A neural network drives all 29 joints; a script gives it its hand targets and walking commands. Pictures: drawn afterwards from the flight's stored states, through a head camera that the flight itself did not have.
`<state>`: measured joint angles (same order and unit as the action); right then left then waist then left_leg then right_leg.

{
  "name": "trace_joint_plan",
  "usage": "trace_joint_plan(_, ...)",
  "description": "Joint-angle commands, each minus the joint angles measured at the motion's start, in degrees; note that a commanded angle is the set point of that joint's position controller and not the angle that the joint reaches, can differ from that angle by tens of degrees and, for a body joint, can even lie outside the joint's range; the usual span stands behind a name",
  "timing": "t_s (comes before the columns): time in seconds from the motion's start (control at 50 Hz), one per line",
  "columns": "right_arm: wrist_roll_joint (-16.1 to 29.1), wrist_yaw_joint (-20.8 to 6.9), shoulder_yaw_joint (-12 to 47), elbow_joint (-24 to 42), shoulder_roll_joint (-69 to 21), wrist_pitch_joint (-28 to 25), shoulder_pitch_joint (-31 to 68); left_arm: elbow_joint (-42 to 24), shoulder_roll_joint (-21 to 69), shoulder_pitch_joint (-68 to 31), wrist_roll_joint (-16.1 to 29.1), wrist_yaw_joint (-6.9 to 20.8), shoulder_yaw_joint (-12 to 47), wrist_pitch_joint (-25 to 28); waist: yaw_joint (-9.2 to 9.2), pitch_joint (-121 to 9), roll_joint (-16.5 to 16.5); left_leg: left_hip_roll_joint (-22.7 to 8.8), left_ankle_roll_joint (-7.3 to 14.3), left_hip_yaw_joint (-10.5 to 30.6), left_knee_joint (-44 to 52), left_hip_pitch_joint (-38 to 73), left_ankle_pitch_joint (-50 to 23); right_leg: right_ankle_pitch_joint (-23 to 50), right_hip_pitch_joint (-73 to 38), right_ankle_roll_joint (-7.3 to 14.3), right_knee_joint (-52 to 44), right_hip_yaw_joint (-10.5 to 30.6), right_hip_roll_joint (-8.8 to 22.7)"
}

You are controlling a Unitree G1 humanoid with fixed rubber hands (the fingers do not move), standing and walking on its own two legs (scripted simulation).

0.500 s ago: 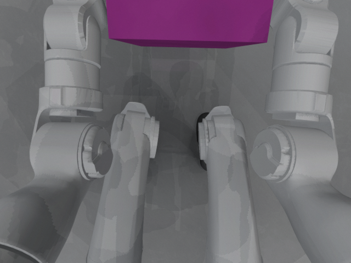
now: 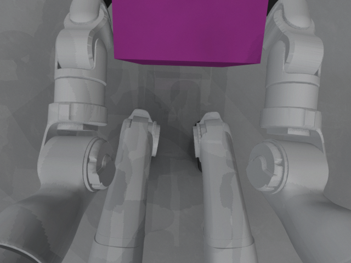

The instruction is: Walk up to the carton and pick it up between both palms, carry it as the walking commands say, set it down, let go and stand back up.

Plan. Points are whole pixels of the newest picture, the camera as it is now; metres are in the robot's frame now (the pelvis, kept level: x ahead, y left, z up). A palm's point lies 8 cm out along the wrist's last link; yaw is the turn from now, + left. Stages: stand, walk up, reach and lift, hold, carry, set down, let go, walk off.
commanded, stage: reach and lift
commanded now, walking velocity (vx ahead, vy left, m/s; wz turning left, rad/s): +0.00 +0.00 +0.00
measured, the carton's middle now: (186, 3) +0.55 -0.01 -0.14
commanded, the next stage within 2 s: none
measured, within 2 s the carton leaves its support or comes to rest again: neither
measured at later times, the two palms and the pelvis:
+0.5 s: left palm out of the picture +0.50 +0.14 -0.02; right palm out of the picture +0.51 -0.15 +0.00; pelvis +0.00 +0.00 +0.06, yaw +0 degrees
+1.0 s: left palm out of the picture +0.48 +0.14 +0.06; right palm out of the picture +0.49 -0.15 +0.08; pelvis +0.02 +0.00 +0.12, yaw +0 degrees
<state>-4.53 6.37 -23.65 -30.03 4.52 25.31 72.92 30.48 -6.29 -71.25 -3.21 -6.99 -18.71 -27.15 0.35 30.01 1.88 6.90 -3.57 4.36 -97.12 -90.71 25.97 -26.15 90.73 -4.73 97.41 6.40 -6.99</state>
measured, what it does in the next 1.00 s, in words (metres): rises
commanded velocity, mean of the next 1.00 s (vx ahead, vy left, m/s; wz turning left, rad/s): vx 0.00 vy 0.00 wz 0.00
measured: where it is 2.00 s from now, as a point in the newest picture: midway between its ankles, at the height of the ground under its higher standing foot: (172, 155)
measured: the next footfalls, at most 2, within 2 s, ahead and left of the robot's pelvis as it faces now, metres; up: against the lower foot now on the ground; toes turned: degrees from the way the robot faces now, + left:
none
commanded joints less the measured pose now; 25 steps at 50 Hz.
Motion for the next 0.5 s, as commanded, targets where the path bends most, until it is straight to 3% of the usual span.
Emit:
trace_joint_plan(0.0,10.94,-15.51,41.24,1.64,-64.39,0.27,38.57,-10.94,63.07,-49.11,12.58,16.34,38.20,3.08,-0.12,-139.48,-1.49,2.92,1.27,-7.94,12.53,38.14,-6.94,8.77,-38.71,2.23,-11.61,-9.72,-3.09)
trace_joint_plan(0.48,10.13,-14.84,44.08,3.59,-66.83,-0.71,30.50,-11.50,63.43,-40.47,11.66,16.81,39.07,4.34,-1.70,-132.82,-0.31,2.46,1.71,-6.34,23.16,45.69,-6.35,8.63,-51.69,1.77,-22.31,-6.70,-2.40)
